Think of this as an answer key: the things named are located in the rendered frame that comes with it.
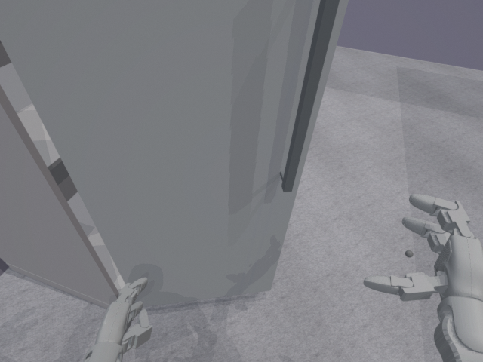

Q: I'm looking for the robot left hand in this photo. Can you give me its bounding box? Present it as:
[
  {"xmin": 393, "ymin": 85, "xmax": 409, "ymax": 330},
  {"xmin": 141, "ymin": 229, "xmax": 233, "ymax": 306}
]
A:
[{"xmin": 95, "ymin": 278, "xmax": 152, "ymax": 354}]

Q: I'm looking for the handle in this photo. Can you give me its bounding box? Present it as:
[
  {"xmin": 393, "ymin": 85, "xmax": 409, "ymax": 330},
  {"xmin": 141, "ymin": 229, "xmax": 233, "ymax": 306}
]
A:
[{"xmin": 280, "ymin": 0, "xmax": 340, "ymax": 192}]

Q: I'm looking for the robot right hand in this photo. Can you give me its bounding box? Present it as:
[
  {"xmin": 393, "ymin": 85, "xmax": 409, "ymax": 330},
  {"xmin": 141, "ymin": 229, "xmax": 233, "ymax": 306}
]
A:
[{"xmin": 364, "ymin": 194, "xmax": 483, "ymax": 302}]

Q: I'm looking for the fridge door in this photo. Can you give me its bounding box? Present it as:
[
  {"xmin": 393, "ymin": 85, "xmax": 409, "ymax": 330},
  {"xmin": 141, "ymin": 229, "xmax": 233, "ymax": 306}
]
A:
[{"xmin": 0, "ymin": 0, "xmax": 349, "ymax": 307}]

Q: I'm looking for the left robot forearm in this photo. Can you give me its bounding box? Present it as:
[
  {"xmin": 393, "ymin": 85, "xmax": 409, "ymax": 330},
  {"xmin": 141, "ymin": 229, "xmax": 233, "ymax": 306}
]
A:
[{"xmin": 83, "ymin": 342, "xmax": 123, "ymax": 362}]

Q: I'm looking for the right robot forearm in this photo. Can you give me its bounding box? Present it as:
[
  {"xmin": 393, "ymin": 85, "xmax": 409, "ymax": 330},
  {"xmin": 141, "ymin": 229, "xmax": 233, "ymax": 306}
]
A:
[{"xmin": 434, "ymin": 296, "xmax": 483, "ymax": 362}]

